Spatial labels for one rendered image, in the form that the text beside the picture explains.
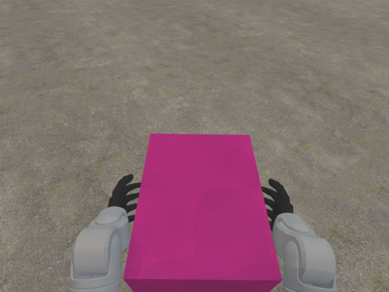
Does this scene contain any left robot forearm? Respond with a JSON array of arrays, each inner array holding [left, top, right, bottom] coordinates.
[[69, 206, 130, 292]]

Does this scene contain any left robot hand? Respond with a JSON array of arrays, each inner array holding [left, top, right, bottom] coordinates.
[[108, 174, 141, 223]]

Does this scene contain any carton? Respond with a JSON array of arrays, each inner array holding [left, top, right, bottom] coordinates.
[[123, 134, 282, 292]]

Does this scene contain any right robot hand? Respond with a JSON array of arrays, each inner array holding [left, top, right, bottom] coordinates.
[[261, 178, 293, 231]]

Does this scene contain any right robot forearm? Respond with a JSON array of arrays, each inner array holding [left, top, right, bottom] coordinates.
[[272, 213, 337, 292]]

